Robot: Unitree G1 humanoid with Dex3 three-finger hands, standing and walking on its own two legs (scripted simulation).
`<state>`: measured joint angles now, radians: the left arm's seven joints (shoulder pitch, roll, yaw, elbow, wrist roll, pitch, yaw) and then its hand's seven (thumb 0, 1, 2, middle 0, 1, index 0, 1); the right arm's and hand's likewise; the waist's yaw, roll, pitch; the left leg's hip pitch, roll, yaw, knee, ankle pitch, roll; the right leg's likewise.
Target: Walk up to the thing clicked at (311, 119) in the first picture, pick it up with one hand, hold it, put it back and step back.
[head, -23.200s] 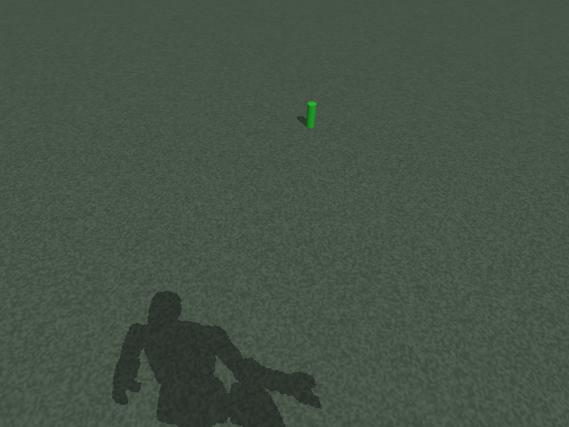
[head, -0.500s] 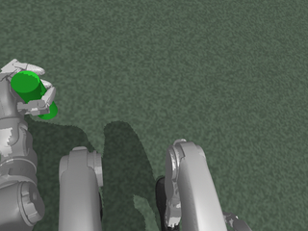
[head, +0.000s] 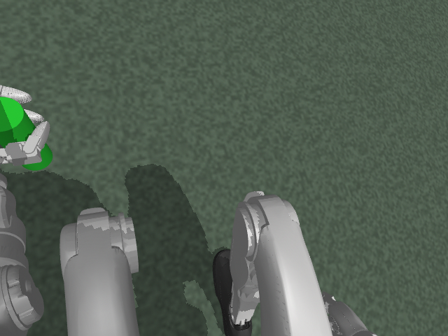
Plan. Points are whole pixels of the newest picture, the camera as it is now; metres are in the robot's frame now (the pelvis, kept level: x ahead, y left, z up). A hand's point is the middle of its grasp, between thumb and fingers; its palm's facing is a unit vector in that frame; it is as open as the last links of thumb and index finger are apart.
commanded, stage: lower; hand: left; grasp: from the side
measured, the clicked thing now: (21, 138) +0.45 +0.28 -0.12
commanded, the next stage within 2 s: loosen in 1.44 s
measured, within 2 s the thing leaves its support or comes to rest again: rests again in 1.34 s
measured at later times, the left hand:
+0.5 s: hand (38, 139) +0.46 +0.27 -0.15, palm faces +0.27 -0.96 -0.01, open 7.3 cm
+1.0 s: hand (45, 142) +0.47 +0.26 -0.18, palm faces +0.30 -0.95 -0.03, open 7.3 cm
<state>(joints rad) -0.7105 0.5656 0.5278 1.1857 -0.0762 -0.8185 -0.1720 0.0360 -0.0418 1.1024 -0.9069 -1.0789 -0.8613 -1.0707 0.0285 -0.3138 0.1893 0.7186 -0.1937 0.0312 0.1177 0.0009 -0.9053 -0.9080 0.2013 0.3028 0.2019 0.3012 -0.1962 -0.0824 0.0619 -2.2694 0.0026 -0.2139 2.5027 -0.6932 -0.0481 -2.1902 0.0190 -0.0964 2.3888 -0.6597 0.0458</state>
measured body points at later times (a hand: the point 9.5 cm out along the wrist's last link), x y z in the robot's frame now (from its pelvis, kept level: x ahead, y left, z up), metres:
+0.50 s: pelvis -0.01 +0.01 -0.02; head +0.23 +0.14 +0.34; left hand +0.44 +0.32 -0.15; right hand +0.11 -0.26 -0.08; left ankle +0.08 +0.14 -0.28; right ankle +0.11 -0.12 -0.28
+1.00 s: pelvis -0.01 +0.01 -0.02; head +0.24 +0.15 +0.31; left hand +0.44 +0.31 -0.18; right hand +0.10 -0.26 -0.07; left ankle +0.08 +0.14 -0.28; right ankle +0.11 -0.12 -0.28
